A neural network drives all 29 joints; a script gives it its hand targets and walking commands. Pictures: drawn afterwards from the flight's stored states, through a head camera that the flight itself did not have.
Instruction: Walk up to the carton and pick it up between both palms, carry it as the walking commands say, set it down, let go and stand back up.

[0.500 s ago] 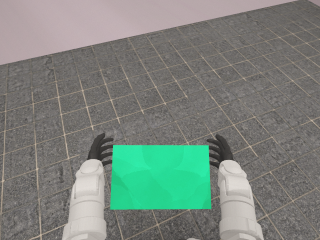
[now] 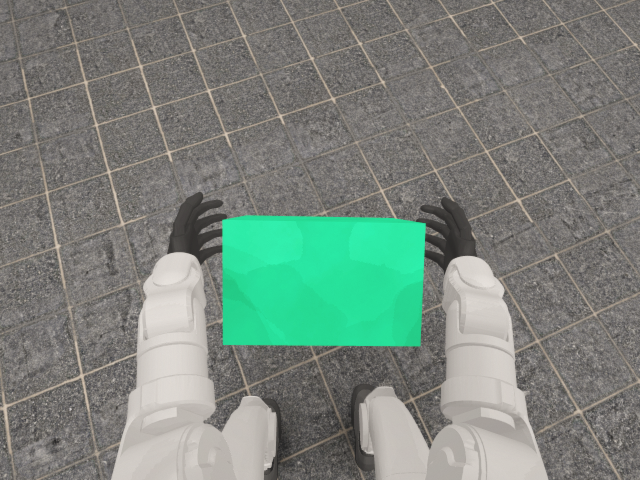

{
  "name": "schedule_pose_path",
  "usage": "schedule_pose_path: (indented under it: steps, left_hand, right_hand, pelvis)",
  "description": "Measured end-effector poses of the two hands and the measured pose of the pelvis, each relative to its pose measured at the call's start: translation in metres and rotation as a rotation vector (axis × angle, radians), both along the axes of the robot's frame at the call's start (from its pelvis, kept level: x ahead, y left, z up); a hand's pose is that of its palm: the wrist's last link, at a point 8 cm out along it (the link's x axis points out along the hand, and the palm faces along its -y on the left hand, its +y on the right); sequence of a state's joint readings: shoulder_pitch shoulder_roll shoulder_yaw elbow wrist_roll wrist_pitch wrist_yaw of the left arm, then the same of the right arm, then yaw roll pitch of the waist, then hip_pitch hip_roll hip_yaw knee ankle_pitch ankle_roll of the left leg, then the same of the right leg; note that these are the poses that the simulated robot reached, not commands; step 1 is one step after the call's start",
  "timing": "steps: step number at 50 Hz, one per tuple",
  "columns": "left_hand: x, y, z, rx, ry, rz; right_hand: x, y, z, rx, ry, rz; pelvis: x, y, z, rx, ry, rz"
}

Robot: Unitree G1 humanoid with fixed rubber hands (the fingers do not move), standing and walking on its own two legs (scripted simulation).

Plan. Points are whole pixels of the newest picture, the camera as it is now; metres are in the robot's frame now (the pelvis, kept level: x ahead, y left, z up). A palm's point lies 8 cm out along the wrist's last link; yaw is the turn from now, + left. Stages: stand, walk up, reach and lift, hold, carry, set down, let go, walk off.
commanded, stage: set down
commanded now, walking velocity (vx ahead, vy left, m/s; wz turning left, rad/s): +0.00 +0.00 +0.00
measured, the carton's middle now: (321, 271) +0.38 -0.01 -0.15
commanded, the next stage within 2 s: none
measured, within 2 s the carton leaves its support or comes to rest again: neither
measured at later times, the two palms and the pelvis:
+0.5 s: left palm (212, 257) +0.41 +0.15 -0.14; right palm (436, 261) +0.39 -0.19 -0.15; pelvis +0.00 +0.00 -0.08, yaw +0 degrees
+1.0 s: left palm (224, 260) +0.43 +0.15 -0.22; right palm (420, 261) +0.42 -0.19 -0.23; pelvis -0.03 +0.00 -0.15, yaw +1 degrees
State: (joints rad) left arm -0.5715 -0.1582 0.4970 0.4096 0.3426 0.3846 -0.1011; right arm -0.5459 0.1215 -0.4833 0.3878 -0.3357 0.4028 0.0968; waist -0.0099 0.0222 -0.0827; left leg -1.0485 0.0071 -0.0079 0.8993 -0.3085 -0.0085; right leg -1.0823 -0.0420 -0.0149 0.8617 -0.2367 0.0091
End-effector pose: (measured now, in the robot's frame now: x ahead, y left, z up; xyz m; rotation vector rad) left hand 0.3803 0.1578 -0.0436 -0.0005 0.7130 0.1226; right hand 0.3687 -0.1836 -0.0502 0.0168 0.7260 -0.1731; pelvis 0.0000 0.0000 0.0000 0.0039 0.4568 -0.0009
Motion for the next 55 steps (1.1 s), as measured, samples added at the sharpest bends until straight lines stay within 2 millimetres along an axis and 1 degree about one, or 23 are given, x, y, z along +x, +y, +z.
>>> schedule_pose_path:
  steps: [12, 22, 42, 55]
  left_hand:
    - [0.013, -0.004, -0.049, -0.010, 0.000, 0.004]
    - [0.026, -0.006, -0.086, -0.011, -0.010, 0.008]
    - [0.043, -0.006, -0.151, -0.014, -0.023, 0.012]
    - [0.052, -0.006, -0.198, -0.006, -0.023, 0.012]
  right_hand:
    - [0.011, -0.004, -0.048, -0.002, 0.008, -0.008]
    - [0.022, -0.005, -0.085, -0.006, 0.002, -0.014]
    - [0.044, -0.005, -0.150, -0.019, -0.007, 0.000]
    - [0.057, -0.005, -0.197, -0.023, -0.008, 0.011]
  pelvis:
    - [0.003, -0.001, -0.035, 0.002, 0.153, 0.002]
    - [0.000, -0.001, -0.067, 0.001, 0.246, -0.003]
    - [-0.019, -0.002, -0.129, 0.002, 0.347, 0.003]
    - [-0.031, -0.004, -0.168, 0.004, 0.392, 0.008]
